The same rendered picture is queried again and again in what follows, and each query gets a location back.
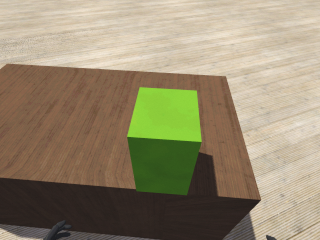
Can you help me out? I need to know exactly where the left robot hand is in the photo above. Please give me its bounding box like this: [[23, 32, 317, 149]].
[[43, 220, 72, 240]]

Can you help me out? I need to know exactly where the pedestal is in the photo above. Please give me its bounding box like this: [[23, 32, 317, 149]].
[[0, 63, 261, 240]]

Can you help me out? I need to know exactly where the carton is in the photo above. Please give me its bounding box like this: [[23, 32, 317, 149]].
[[127, 87, 202, 195]]

